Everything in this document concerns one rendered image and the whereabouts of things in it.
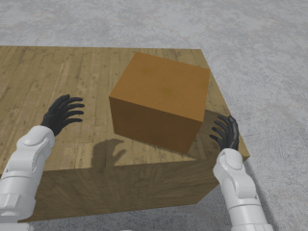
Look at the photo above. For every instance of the right robot hand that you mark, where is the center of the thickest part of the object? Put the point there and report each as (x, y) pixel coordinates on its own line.
(230, 139)

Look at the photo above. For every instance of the left robot hand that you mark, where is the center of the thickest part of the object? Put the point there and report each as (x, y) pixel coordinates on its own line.
(57, 116)

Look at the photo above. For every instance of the left robot forearm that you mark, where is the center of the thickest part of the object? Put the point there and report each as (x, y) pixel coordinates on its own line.
(21, 177)

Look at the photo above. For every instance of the carton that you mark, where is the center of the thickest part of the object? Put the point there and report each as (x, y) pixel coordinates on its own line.
(160, 101)

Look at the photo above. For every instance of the pedestal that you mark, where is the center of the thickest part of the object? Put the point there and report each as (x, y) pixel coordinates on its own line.
(91, 170)

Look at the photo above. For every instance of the right robot forearm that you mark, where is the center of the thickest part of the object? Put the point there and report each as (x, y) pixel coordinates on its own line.
(239, 191)

